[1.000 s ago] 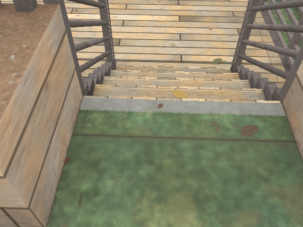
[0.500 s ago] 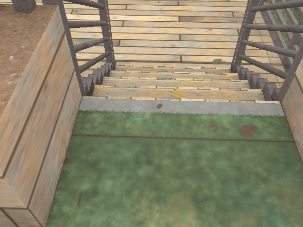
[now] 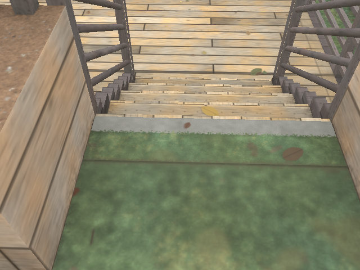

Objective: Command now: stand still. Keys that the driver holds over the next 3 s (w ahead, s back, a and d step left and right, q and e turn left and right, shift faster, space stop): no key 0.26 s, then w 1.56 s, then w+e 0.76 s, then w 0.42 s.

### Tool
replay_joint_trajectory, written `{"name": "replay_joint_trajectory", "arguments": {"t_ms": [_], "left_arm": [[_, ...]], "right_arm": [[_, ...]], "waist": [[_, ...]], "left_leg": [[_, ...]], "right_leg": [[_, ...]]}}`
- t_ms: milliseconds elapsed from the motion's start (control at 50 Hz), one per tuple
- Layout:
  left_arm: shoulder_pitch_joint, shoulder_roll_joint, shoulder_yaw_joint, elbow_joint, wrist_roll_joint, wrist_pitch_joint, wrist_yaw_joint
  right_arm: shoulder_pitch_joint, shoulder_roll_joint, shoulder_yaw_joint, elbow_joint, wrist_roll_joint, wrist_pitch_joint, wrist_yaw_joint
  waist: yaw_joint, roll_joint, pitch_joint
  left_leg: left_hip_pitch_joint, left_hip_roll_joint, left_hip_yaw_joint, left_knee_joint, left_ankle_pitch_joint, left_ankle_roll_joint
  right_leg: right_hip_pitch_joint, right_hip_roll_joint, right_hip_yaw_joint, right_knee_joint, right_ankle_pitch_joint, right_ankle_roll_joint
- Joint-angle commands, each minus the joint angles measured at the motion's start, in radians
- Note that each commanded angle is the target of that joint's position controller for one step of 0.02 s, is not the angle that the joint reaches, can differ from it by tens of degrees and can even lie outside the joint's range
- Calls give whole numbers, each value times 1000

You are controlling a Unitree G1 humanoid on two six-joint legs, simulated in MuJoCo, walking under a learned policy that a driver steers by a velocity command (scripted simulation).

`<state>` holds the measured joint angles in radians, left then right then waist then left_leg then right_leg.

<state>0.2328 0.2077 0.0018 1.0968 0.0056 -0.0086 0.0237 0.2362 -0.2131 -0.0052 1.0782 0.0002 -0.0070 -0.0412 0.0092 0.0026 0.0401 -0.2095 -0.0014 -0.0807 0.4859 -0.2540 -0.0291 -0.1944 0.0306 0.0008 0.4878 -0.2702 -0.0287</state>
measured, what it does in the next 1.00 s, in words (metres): walks ahead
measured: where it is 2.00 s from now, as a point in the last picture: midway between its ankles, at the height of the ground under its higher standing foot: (180, 186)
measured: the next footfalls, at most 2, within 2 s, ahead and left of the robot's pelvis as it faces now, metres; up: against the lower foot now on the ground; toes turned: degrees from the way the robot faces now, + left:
right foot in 1.02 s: +0.46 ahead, -0.08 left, +0.00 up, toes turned -2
left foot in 1.56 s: +0.76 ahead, +0.16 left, +0.00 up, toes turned +3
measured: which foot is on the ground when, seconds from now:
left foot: down 0.00-1.00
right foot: down 0.00-0.56, up 0.58-1.00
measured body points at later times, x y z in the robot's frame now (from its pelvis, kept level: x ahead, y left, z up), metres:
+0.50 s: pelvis +0.04 +0.02 +0.00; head +0.03 +0.03 +0.45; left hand +0.00 +0.28 -0.15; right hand +0.07 -0.24 -0.14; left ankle +0.02 +0.13 -0.71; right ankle -0.01 -0.10 -0.74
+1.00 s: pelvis +0.26 +0.03 -0.02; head +0.30 +0.03 +0.43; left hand +0.50 +0.24 -0.11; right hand +0.14 -0.22 -0.15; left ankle +0.05 +0.14 -0.74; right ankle +0.43 -0.09 -0.72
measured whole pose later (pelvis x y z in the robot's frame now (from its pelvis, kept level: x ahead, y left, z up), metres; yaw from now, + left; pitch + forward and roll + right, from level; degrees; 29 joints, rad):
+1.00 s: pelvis +0.26 +0.03 -0.02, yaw +0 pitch +3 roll +0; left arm -0.04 0.23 0.02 0.82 -0.02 -0.10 -0.05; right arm 0.53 -0.21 -0.02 1.07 0.00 -0.08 -0.02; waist -0.09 -0.01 0.03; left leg 0.19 0.00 0.03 0.19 -0.42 0.00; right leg -0.59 -0.02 -0.05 0.55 -0.02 -0.07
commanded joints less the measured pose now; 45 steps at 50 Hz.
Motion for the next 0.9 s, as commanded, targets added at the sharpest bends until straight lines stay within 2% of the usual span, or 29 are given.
{"name": "replay_joint_trajectory", "arguments": {"t_ms": [20, 60, 80, 260, 280, 300, 320, 340, 360, 380, 400, 420, 460, 480, 500, 520, 540, 560, 580, 600, 620, 640, 660, 680, 700, 740, 800, 840, 900], "left_arm": [[50, 98, 15, -21, 0, -6, 3], [57, 95, 14, -20, -1, -7, 4], [55, 101, 16, -23, -2, -8, 5], [87, 87, 16, -25, -4, -10, 8], [105, 77, 14, -16, -3, -9, 10], [112, 94, 21, -15, -9, -6, 13], [118, 131, 34, -19, -18, -4, 16], [143, 158, 43, -22, -23, -6, 18], [179, 182, 53, -20, -25, -13, 16], [176, 205, 64, -28, -28, -24, 16], [167, 200, 66, -39, -21, -36, 15], [149, 190, 66, -51, -19, -46, 11], [102, 176, 65, -80, -36, -55, 7], [78, 180, 65, -91, -44, -52, 5], [63, 191, 67, -98, -50, -45, 3], [75, 190, 68, -101, -49, -39, 1], [68, 178, 63, -110, -46, -39, -1], [38, 118, 46, -129, -35, -49, -9], [33, 43, 29, -167, -25, -71, -14], [21, 74, 37, -182, -44, -88, -15], [-5, 109, 41, -196, -58, -100, -22], [-1, 120, 45, -189, -54, -107, -27], [3, 130, 51, -181, -38, -111, -27], [-4, 144, 59, -180, -28, -110, -30], [-9, 134, 60, -178, -24, -106, -34], [-46, 101, 55, -191, -21, -95, -39], [-195, 70, 40, -257, -22, -93, -42], [-270, 68, 34, -287, -27, -96, -49], [-344, 80, 32, -323, -34, -99, -64]], "right_arm": [[42, -97, -16, -17, 0, -5, -4], [47, -95, -16, -14, 0, -4, -4], [44, -105, -18, -15, -1, -2, -7], [62, -89, -18, -3, 0, 3, -13], [81, -74, -14, 8, -1, 4, -13], [83, -71, -15, 10, 3, 5, -14], [74, -77, -18, 3, 7, 2, -16], [48, -79, -18, -14, 8, -6, -14], [26, -58, -13, -32, 12, -23, -6], [3, -57, -11, -47, 13, -42, 2], [-18, -67, -16, -58, 19, -57, 10], [-19, -71, -19, -66, 26, -69, 17], [-7, -78, -24, -71, 34, -89, 29], [13, -73, -27, -61, 33, -96, 32], [66, -60, -30, -35, 29, -100, 35], [142, -58, -38, 3, 24, -97, 37], [217, -61, -45, 30, 22, -91, 37], [316, -103, -57, 41, 19, -90, 31], [428, -233, -82, 42, 18, -92, 32], [407, -213, -71, 47, -3, -107, 39], [297, -160, -56, 8, 2, -121, 42], [220, -133, -46, -20, 5, -126, 48], [175, -125, -40, -41, 6, -124, 54], [168, -104, -32, -48, 4, -118, 56], [194, -87, -27, -43, 0, -110, 54], [257, -94, -25, -30, -3, -101, 43], [273, -129, -29, -43, -4, -92, 26], [293, -147, -33, -46, -2, -91, 19], [323, -149, -39, -36, 10, -89, 17]], "waist": [[0, -3, 7], [-1, -3, 9], [-3, -3, 11], [-3, -5, 14], [-4, -12, -11], [1, -30, 3], [7, -67, 26], [23, -109, 60], [36, -164, 82], [39, -180, 124], [38, -161, 144], [26, -147, 145], [-2, -119, 111], [-21, -112, 88], [-50, -105, 64], [-69, -89, 39], [-96, -57, 30], [-136, 82, 7], [-149, 326, -35], [-121, 262, -3], [-81, 148, 79], [-54, 102, 91], [-35, 72, 81], [-27, 69, 76], [-30, 82, 63], [-43, 84, 60], [-70, 66, 85], [-87, 75, 93], [-90, 83, 120]], "left_leg": [[-11, 10, 4, -66, 125, 24], [-12, 10, 5, -67, 124, 23], [-12, 8, 3, -70, 124, 22], [-10, 9, 4, -75, 123, 20], [2, -4, 20, -72, 45, 20], [-22, -32, 50, -36, -74, 25], [-73, -60, 83, 27, -204, 34], [-154, -65, 99, 103, -259, 43], [-225, -52, 115, 207, -241, 51], [-266, -3, 93, 307, -202, 62], [-322, 31, 65, 389, -225, 73], [-365, 60, 47, 420, -256, 85], [-306, 81, 56, 274, -237, 104], [-193, 56, 96, 159, -181, 102], [-45, 15, 151, 46, -69, 93], [93, -31, 186, 7, 6, 74], [184, -33, 169, -21, 3, 68], [293, 112, -51, -129, -119, 109], [404, 340, -468, -289, -277, 235], [333, 428, -674, -357, -445, 322], [283, 404, -589, -353, -452, 300], [256, 348, -460, -349, -344, 260], [234, 304, -355, -355, -206, 227], [215, 266, -259, -361, -69, 200], [207, 233, -185, -365, 37, 188], [208, 205, -104, -367, 189, 198], [165, 192, -44, -390, 255, 206], [151, 190, -17, -404, 248, 204], [196, 223, -2, -397, 266, 203]], "right_leg": [[-23, -50, 51, -106, 96, -14], [-24, -50, 51, -107, 96, -15], [-27, -51, 52, -110, 98, -14], [-25, -51, 52, -117, 99, -16], [-16, -46, 50, -133, -12, -19], [-26, -44, 61, -149, -181, -33], [-45, -69, 107, -175, -366, -63], [-50, -138, 206, -232, -519, -107], [-33, -239, 346, -302, -616, -164], [-63, -332, 471, -357, -619, -218], [-58, -371, 523, -379, -564, -244], [-31, -382, 520, -377, -497, -243], [-9, -328, 393, -352, -355, -185], [-48, -273, 300, -325, -289, -156], [-112, -222, 220, -278, -259, -140], [-177, -184, 179, -219, -256, -133], [-237, -150, 145, -137, -241, -119], [-348, -79, 56, 116, -155, -72], [-550, 21, -46, 437, -232, -28], [-644, -12, 53, 651, -291, -41], [-718, -78, 91, 734, -192, -62], [-717, -113, 82, 735, -87, -70], [-688, -137, 76, 687, -6, -66], [-645, -154, 66, 630, 49, -56], [-608, -157, 45, 594, 86, -42], [-606, -151, 7, 531, 138, -8], [-578, -129, -20, 321, 237, 22], [-523, -104, -41, 204, 299, 26], [-493, -88, -39, 112, 318, 6]]}}
Over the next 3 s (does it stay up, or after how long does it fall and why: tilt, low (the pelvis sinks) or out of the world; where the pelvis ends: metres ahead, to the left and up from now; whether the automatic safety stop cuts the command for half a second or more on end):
stays up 1.32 -0.10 -0.10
